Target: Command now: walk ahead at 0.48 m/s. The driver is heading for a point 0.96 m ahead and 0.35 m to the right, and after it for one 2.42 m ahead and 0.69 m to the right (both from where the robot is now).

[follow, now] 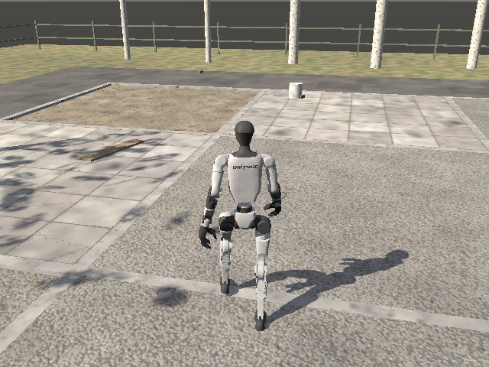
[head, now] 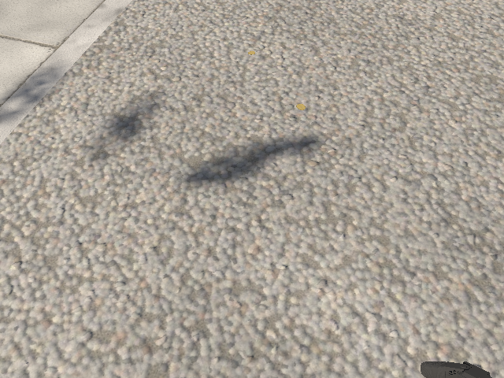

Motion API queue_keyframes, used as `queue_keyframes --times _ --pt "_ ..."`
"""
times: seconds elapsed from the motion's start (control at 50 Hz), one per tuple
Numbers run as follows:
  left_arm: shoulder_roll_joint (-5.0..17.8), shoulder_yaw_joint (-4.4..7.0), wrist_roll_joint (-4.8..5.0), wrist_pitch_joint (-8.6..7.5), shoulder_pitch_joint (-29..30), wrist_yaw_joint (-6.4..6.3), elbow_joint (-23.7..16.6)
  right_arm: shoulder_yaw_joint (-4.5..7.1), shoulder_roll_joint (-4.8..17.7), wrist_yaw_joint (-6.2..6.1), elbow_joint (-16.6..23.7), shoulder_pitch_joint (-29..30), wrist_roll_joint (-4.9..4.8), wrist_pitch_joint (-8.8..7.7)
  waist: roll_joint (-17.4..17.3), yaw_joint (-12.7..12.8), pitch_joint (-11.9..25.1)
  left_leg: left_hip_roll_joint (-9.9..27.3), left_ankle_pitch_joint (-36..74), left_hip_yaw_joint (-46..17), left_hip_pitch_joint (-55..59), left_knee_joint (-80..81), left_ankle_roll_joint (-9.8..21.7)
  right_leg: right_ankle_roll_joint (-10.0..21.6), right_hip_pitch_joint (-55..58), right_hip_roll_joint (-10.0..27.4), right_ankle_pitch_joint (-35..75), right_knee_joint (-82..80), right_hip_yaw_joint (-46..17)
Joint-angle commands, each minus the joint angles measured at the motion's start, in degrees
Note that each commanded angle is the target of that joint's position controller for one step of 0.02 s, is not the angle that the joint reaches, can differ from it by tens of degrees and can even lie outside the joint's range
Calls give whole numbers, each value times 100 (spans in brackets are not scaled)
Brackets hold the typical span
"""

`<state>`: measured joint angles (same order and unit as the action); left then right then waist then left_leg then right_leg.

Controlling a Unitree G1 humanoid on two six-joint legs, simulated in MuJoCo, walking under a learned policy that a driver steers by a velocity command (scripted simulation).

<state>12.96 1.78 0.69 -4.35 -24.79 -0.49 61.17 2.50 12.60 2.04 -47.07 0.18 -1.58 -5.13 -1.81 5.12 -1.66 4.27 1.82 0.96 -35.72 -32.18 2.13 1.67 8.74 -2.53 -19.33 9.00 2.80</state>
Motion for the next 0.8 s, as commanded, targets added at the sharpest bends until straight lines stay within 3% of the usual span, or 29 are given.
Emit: queue_keyframes --times 0.02,0.04,0.06,0.08,0.1,0.12,0.14,0.16,0.18,0.22,0.26,0.3,0.38,0.42,0.48,0.52,0.56,0.58,0.6,0.62,0.64,0.66,0.68,0.7,0.74,0.8 --pt "1045 228 6 26 -47 -34 -173 160 653 75 444 277 -13 -125 713 -447 -275 -250 -434 122 434 211 265 740 -139 1760 4100 552 -516" --pt "1101 246 -24 65 58 -30 -206 264 851 56 290 -330 -12 -122 822 -802 158 -462 -558 266 1270 201 405 658 -154 1662 5131 1307 -408" --pt "1015 206 -59 104 146 -27 -263 403 1102 11 -32 -1386 -20 -101 791 -1307 779 -549 -523 301 2682 215 582 481 -640 1372 5359 2553 -207" --pt "730 86 -154 97 10 -10 -412 512 1560 -70 -234 -2433 77 -80 36 -1531 1662 704 -765 -1178 4662 72 963 314 -2179 981 3348 4520 -76" --pt "-170 -147 -27 -27 -804 61 -362 501 1701 -4 -354 -2634 157 -93 -1488 -1014 2599 1985 -2264 -4116 6208 1054 1814 63 -4137 -132 -1175 6350 -550" --pt "588 29 171 -166 -216 70 -375 348 1100 -3 -310 -2419 134 -125 -814 -1244 2072 1808 -2652 -4204 5708 1555 1476 192 -4669 111 -1243 6951 -1259" --pt "903 131 302 -230 374 57 -611 276 911 -26 -247 -1865 120 -158 -621 -1107 1159 1672 -2241 -3196 4829 1672 1181 278 -4955 389 -719 6968 -1091" --pt "899 148 270 -235 626 -4 -663 217 772 -26 -177 -1364 132 -193 -89 -889 746 1491 -1530 -2421 3915 1843 1043 264 -4676 718 -144 6694 -974" --pt "818 196 177 -185 658 -42 -651 186 629 -9 -185 -1108 172 -230 -27 -701 474 1290 -1103 -1830 3272 2027 937 238 -4401 904 189 6368 -958" --pt "534 214 172 -3 318 -25 -558 145 441 3 -294 -988 241 -266 -248 -423 342 1020 -840 -1087 2683 2334 836 223 -3871 1089 440 6056 -1004" --pt "441 239 177 137 391 -50 -615 162 536 -40 -404 -1044 250 -298 -205 -338 45 973 -151 -555 2360 2494 879 157 -3989 1088 555 5861 -964" --pt "498 277 95 203 707 -81 -828 192 706 -127 -434 -1028 304 -293 -148 -281 -151 961 1254 -36 2273 2404 900 11 -4291 1017 901 5472 -950" --pt "364 233 -19 171 1369 59 -1196 220 934 -350 -384 -986 284 -134 -162 -404 -84 716 2000 827 2352 2191 753 -126 -4089 870 2057 3823 -418" --pt "307 196 -50 185 1749 149 -1393 242 1052 -438 -418 -1159 232 -43 -103 -578 4 818 2117 926 2691 2007 774 -136 -4050 787 2308 3314 -208" --pt "467 241 -50 239 1977 262 -1671 294 1170 -491 -437 -1238 111 131 -168 -624 122 1096 2199 905 3377 1549 745 -24 -4155 705 1852 2913 -107" --pt "641 312 -56 260 1867 327 -1798 347 1260 -524 -355 -1088 32 239 -275 -484 227 1206 2677 896 3606 998 630 152 -3963 538 1238 2764 35" --pt "933 475 -33 211 1070 346 -1685 360 1234 -558 -224 -907 -18 343 -134 -63 617 926 2928 1057 3531 -414 339 434 -2956 132 1471 2027 248" --pt "1387 644 -55 180 635 248 -1643 321 1143 -525 -188 -1174 75 345 509 77 969 479 1678 1125 2823 -1746 -54 716 -1831 362 3478 1632 -403" --pt "1955 740 -89 221 648 118 -1710 137 528 -437 14 -1526 415 304 1886 -456 1433 -428 -3524 1034 897 -3644 -463 1547 -266 1750 6491 2170 -2323" --pt "1799 650 -201 198 637 159 -1925 110 675 -332 65 -1658 280 225 1566 -355 2542 -941 -4494 -318 91 -4910 -500 2499 448 2478 5322 1645 -4116" --pt "1507 587 -172 189 930 187 -2096 184 968 -275 127 -1195 77 199 824 -198 2223 -656 -3944 -716 -266 -4998 -372 2247 90 2229 4324 1342 -3654" --pt "1285 533 -46 191 1331 156 -2163 194 983 -305 207 -885 45 222 401 -305 1587 -452 -3385 -662 -419 -4630 -337 1880 -539 1948 3402 1205 -3078" --pt "1114 481 36 222 1589 115 -2213 217 987 -388 156 -778 131 283 65 -430 1149 -252 -3031 -646 -299 -4165 -372 1589 -1222 1703 2793 1063 -2717" --pt "1037 456 26 258 1716 71 -2242 256 1070 -448 198 -750 187 358 209 -555 959 -173 -2827 -669 15 -3753 -378 1458 -1769 1523 2389 952 -2552" --pt "1084 470 -92 308 1730 19 -2319 255 968 -469 216 -842 203 444 556 -659 889 -305 -2584 -563 444 -3204 -415 1337 -2216 1230 2301 827 -2345" --pt "1288 547 -64 345 1551 -83 -2385 210 823 -527 224 -808 196 465 656 -577 1007 -424 -2416 -584 512 -2415 -566 1295 -2170 1142 2199 857 -2342"
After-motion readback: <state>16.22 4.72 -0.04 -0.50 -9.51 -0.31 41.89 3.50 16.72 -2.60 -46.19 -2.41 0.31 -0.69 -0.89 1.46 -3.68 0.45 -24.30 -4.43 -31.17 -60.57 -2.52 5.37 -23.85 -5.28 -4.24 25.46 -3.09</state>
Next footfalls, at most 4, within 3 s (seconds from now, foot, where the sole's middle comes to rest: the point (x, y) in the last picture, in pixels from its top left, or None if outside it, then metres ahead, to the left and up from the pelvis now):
0.06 left None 0.24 0.13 -0.77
0.58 right None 0.43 -0.10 -0.77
1.08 left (243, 370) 0.48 0.11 -0.77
1.56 right None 0.38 -0.20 -0.77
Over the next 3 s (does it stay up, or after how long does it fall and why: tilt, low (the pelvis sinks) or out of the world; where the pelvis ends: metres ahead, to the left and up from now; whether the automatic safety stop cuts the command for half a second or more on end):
stays up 0.85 -0.42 0.00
